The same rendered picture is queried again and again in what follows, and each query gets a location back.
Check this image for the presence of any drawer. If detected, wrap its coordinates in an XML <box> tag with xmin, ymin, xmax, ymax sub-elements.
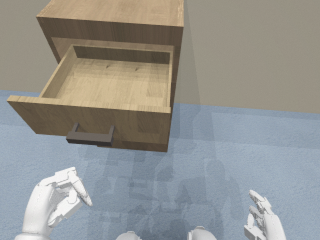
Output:
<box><xmin>6</xmin><ymin>44</ymin><xmax>173</xmax><ymax>144</ymax></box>

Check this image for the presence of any cabinet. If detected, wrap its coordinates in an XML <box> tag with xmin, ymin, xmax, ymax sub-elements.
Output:
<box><xmin>36</xmin><ymin>0</ymin><xmax>184</xmax><ymax>153</ymax></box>

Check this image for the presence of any robot left hand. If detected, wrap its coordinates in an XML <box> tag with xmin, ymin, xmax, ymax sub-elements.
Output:
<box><xmin>22</xmin><ymin>167</ymin><xmax>93</xmax><ymax>236</ymax></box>

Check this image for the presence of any robot right hand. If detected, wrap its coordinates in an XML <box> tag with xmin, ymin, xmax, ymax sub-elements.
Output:
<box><xmin>244</xmin><ymin>189</ymin><xmax>287</xmax><ymax>240</ymax></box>

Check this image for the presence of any handle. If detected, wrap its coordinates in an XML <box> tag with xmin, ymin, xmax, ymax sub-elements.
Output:
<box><xmin>66</xmin><ymin>122</ymin><xmax>115</xmax><ymax>147</ymax></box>

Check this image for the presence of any robot right thigh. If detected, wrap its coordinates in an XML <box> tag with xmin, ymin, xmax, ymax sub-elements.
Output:
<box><xmin>187</xmin><ymin>229</ymin><xmax>217</xmax><ymax>240</ymax></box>

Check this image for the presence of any right robot shin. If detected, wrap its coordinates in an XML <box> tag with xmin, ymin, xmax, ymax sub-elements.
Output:
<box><xmin>195</xmin><ymin>226</ymin><xmax>205</xmax><ymax>230</ymax></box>

